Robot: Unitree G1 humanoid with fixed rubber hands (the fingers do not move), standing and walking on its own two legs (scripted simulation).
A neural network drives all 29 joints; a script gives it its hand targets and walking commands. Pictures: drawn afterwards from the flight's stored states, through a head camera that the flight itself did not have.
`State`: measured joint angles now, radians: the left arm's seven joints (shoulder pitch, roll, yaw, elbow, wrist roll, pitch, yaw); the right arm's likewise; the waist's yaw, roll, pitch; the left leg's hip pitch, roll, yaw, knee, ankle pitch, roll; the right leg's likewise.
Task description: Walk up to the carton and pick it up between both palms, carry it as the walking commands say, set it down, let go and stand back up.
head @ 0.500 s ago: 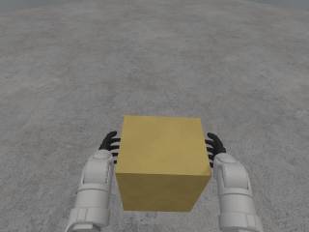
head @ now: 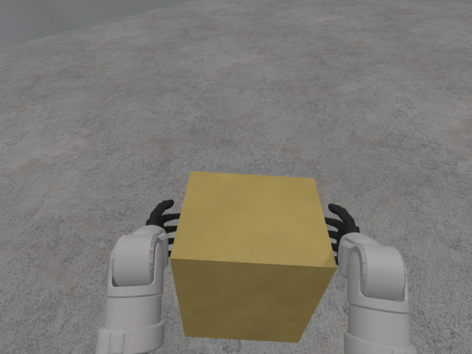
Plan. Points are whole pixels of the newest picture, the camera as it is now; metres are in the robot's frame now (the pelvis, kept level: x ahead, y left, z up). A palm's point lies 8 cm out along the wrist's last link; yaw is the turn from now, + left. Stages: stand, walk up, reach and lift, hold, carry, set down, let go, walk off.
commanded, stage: carry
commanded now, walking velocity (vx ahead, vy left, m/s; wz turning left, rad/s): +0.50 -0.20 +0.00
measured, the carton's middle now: (246, 260) +0.29 +0.01 +0.02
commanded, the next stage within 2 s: none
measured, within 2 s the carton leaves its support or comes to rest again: neither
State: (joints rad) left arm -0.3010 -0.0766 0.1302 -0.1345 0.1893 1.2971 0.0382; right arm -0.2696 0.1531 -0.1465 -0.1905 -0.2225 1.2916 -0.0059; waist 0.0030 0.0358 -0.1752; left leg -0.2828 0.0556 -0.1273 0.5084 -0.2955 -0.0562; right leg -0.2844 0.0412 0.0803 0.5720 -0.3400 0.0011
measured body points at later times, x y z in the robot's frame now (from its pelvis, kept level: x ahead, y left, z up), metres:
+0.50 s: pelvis +0.20 -0.04 +0.01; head +0.20 -0.06 +0.46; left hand +0.48 +0.12 +0.09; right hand +0.50 -0.19 +0.09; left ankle +0.09 +0.11 -0.67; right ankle +0.13 -0.13 -0.73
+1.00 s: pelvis +0.49 -0.11 +0.01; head +0.50 -0.13 +0.46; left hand +0.77 +0.06 +0.08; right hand +0.78 -0.25 +0.08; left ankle +0.35 +0.03 -0.67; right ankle +0.44 -0.19 -0.73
